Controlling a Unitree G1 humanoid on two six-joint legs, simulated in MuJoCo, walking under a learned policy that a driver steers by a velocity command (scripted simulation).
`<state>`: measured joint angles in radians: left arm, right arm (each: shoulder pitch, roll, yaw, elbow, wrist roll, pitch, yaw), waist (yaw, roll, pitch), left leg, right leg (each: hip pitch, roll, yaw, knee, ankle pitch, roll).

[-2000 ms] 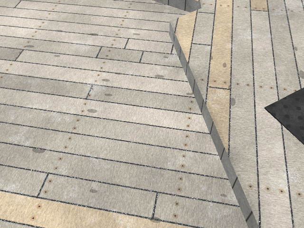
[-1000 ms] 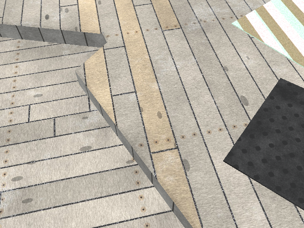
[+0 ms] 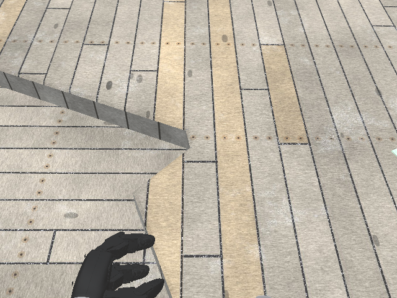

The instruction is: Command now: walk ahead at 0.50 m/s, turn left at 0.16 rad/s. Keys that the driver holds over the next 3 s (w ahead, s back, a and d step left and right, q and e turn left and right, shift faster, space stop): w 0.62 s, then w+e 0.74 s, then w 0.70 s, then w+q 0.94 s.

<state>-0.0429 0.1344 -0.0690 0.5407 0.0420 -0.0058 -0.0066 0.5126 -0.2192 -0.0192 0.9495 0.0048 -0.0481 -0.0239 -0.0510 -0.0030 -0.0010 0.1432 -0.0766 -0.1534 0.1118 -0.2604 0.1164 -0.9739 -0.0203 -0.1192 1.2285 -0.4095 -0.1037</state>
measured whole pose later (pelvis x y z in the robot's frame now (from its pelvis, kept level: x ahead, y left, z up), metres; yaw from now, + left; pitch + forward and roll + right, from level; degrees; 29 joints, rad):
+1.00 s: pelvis +0.59 +0.09 +0.00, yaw -7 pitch +4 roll -1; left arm 0.02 0.11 -0.04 0.56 0.00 -0.04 -0.01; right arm 0.45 -0.17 0.01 1.01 -0.01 -0.03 -0.02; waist -0.03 0.02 -0.03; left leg 0.05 0.04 0.17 0.21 -0.31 0.00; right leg -1.05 -0.06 -0.12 1.41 -0.34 -0.07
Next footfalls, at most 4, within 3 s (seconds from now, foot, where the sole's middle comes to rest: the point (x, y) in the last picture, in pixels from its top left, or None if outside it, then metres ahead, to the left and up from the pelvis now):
0.02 right None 0.21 -0.10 -0.66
0.64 left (131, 289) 0.50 0.20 -0.78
1.06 right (197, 194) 0.78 -0.02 -0.66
1.62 left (176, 105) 1.21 0.05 -0.66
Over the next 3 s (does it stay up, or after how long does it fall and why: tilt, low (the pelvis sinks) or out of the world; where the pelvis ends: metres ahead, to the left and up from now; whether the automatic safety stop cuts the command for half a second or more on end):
stays up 1.69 -0.22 0.13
